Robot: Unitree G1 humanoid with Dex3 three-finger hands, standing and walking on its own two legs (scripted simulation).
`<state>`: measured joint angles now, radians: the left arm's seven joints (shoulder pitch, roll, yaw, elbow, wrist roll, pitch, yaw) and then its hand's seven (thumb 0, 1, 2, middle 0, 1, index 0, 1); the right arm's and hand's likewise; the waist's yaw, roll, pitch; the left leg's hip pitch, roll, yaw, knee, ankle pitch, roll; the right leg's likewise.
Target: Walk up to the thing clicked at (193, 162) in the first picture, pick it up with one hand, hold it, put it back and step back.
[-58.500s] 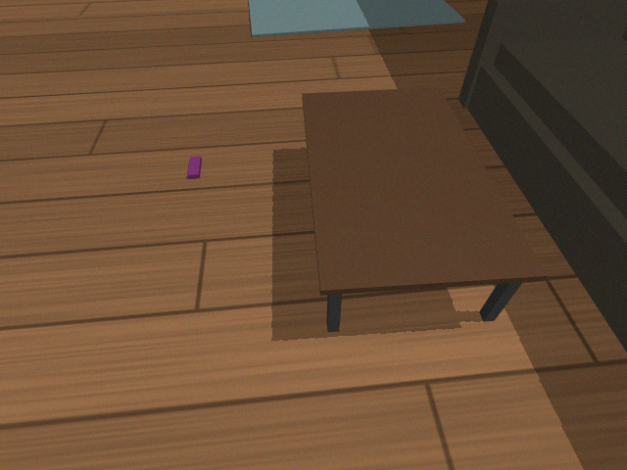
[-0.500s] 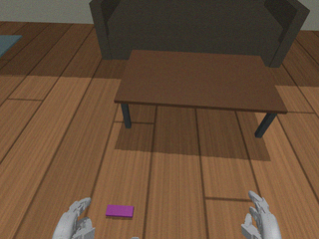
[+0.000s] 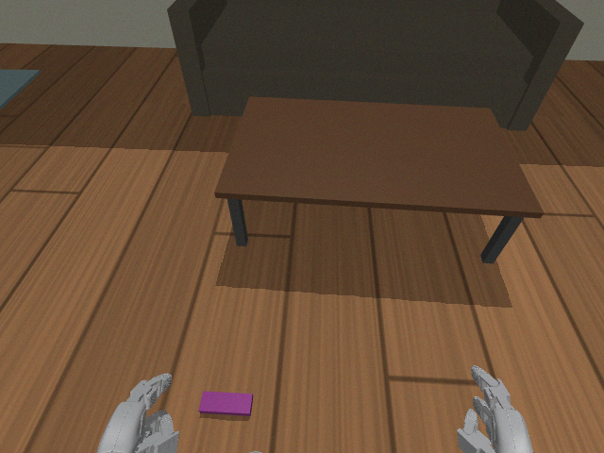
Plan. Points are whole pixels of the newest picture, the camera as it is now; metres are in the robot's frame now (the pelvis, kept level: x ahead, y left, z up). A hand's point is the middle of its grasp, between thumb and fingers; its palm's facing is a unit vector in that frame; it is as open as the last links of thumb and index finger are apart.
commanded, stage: home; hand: left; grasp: from above
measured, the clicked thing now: (226, 403) +0.39 +0.24 -0.70
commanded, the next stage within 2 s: stand in 0.40 s
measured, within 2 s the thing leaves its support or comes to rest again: neither
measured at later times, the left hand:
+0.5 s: hand (174, 445) +0.16 +0.18 -0.05, palm faces +0.04 -0.98 -0.21, open 7.4 cm
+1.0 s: hand out of the picture +0.04 +0.25 -0.11, palm faces +0.05 -0.95 -0.31, open 7.4 cm
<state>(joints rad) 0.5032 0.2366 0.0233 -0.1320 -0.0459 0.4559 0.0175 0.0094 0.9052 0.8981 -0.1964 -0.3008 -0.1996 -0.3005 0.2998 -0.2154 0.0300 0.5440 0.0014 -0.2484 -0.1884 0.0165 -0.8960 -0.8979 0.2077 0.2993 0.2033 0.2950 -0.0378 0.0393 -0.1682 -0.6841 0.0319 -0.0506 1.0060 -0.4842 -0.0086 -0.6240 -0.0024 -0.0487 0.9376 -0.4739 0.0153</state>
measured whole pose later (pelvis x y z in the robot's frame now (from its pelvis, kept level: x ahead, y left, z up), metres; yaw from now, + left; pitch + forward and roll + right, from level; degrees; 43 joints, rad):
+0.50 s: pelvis -0.01 +0.00 +0.00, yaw +0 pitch +9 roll -3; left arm 0.50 0.24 0.02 -0.13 -0.05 0.46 0.02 0.01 0.91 0.90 -0.20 -0.30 -0.20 -0.30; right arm 0.30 -0.22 0.03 0.53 0.00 -0.24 -0.19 0.02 -0.90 -0.90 0.21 0.30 0.20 0.30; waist -0.04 0.04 -0.17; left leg -0.69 0.03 -0.06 1.01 -0.48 -0.01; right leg -0.63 0.00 -0.05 0.94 -0.47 0.01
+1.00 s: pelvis -0.01 +0.01 +0.05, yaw +1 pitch -3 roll -1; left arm 0.24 0.28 0.04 0.95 0.04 0.03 0.03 0.01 0.91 0.90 -0.20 -0.30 -0.20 -0.30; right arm 0.20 -0.27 -0.03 0.98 -0.05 -0.01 -0.02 0.01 -0.90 -0.90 0.21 0.30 0.20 0.29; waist 0.03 0.00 0.05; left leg -0.25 -0.02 -0.02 0.59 -0.29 0.02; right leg -0.21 -0.05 -0.03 0.55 -0.29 0.04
